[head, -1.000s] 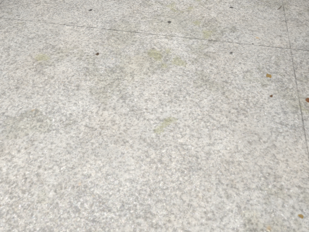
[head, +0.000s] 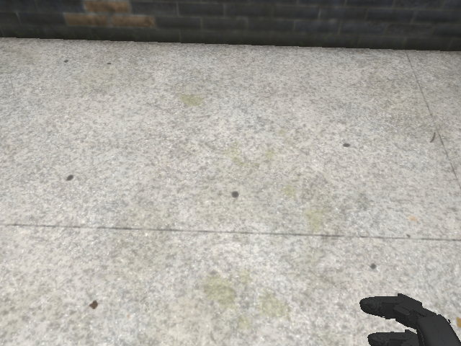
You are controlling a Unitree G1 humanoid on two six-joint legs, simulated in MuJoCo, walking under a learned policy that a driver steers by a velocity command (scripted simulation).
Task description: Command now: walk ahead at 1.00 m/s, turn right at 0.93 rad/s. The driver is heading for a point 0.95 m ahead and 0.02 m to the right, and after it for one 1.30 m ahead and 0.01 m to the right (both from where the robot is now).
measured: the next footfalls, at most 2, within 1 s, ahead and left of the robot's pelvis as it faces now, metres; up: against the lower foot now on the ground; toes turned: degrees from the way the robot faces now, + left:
left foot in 0.18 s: +0.40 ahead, +0.18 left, +0.00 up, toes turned -14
right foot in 0.60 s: +0.68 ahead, -0.18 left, +0.00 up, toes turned -20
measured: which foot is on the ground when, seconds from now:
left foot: up 0.00-0.16, down 0.18-0.62, up 0.64-1.00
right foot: down 0.00-0.18, up 0.20-0.58, down 0.60-1.00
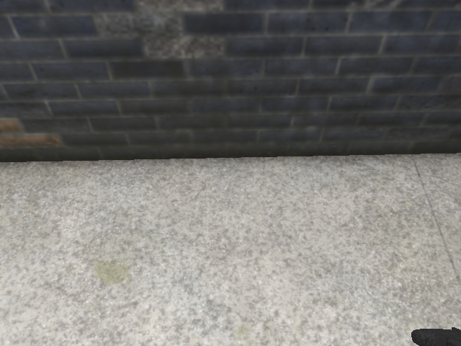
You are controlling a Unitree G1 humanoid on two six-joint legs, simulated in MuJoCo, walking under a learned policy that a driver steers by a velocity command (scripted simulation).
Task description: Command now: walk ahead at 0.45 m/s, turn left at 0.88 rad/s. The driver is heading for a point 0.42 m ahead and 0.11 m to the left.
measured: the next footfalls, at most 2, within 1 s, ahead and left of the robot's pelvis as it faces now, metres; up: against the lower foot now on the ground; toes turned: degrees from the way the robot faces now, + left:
left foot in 0.02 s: +0.24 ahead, +0.03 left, +0.00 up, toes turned +3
right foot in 0.50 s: +0.44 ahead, -0.06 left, +0.00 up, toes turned +41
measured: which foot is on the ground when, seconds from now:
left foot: up 0.00-0.00, down 0.02-0.48, up 0.50-0.84, down 0.86-1.00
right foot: down 0.00-0.02, up 0.04-0.48, down 0.50-1.00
